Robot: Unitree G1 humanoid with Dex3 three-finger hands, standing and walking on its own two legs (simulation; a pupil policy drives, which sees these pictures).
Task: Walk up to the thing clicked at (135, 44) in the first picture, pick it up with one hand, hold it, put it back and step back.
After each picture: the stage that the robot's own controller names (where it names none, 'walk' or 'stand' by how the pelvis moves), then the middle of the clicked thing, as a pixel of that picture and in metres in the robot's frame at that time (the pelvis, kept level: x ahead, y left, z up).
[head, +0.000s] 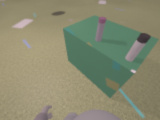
stand; (136, 48) +0.64 -0.32 +0.05
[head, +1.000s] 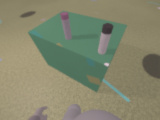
rise first; (104, 40) +0.62 -0.02 +0.08
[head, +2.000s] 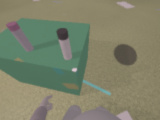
stand; (65, 46) +0.49 +0.24 +0.10
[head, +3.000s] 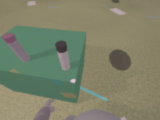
stand; (63, 57) +0.43 +0.24 +0.05
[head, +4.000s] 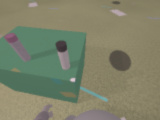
stand; (63, 56) +0.44 +0.24 +0.05
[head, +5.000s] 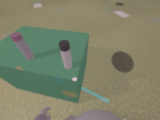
stand; (66, 56) +0.45 +0.23 +0.05
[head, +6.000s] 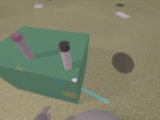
stand; (66, 56) +0.45 +0.23 +0.05
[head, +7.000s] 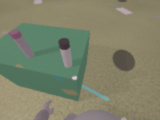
rise first; (66, 54) +0.46 +0.23 +0.05
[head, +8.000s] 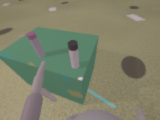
rise first; (74, 55) +0.47 +0.21 +0.06
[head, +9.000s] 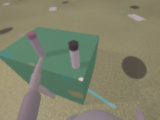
go down; (74, 56) +0.47 +0.20 +0.06
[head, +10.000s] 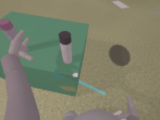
go down; (66, 49) +0.47 +0.18 +0.07
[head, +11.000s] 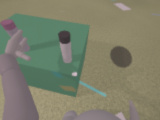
go down; (66, 49) +0.48 +0.20 +0.08
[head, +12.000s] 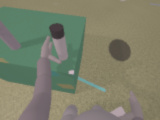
close in; (60, 45) +0.47 +0.21 +0.11
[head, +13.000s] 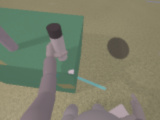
lift; (59, 45) +0.46 +0.21 +0.12
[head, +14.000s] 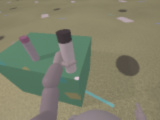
lift; (67, 53) +0.35 +0.16 +0.22
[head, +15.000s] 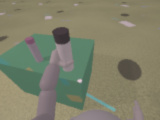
hold; (65, 52) +0.32 +0.18 +0.25
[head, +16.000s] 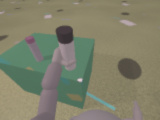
hold; (68, 51) +0.32 +0.16 +0.25
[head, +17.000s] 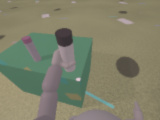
crouch; (67, 53) +0.32 +0.16 +0.24
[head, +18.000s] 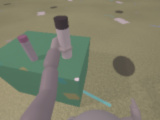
crouch; (64, 40) +0.42 +0.20 +0.25
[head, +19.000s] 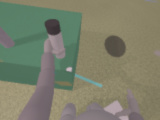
lower; (57, 42) +0.48 +0.21 +0.11
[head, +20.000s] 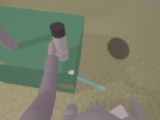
lower; (61, 44) +0.46 +0.19 +0.12
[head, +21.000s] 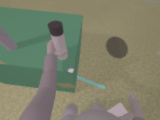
lower; (59, 43) +0.48 +0.20 +0.12
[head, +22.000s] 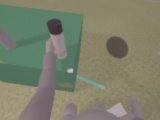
lower; (58, 42) +0.48 +0.20 +0.12
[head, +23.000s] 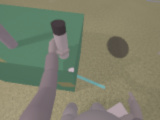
loosen; (61, 42) +0.48 +0.19 +0.12
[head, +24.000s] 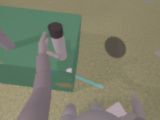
withdraw; (59, 44) +0.47 +0.19 +0.11
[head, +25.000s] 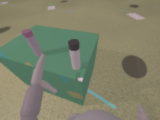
sink last; (75, 56) +0.44 +0.19 +0.09
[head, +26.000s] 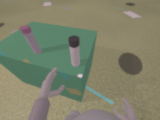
stand; (74, 52) +0.46 +0.18 +0.09
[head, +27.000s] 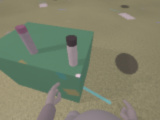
stand; (72, 52) +0.47 +0.18 +0.10
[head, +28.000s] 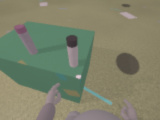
stand; (72, 53) +0.45 +0.18 +0.10
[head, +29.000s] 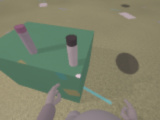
stand; (72, 52) +0.46 +0.18 +0.11
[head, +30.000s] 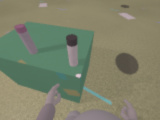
stand; (72, 52) +0.46 +0.18 +0.11
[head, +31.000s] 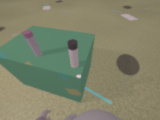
stand; (73, 55) +0.48 +0.19 +0.05
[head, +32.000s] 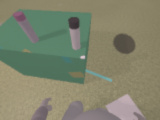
walk; (75, 35) +0.58 +0.18 +0.08
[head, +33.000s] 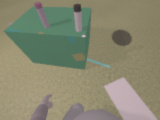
walk; (78, 19) +0.89 +0.23 +0.07
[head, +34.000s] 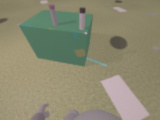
stand; (82, 19) +1.11 +0.23 +0.07
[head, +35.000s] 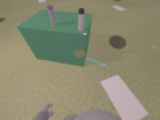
stand; (81, 20) +1.09 +0.23 +0.05
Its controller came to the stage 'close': yes
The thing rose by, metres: 0.21
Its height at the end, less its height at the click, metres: +0.00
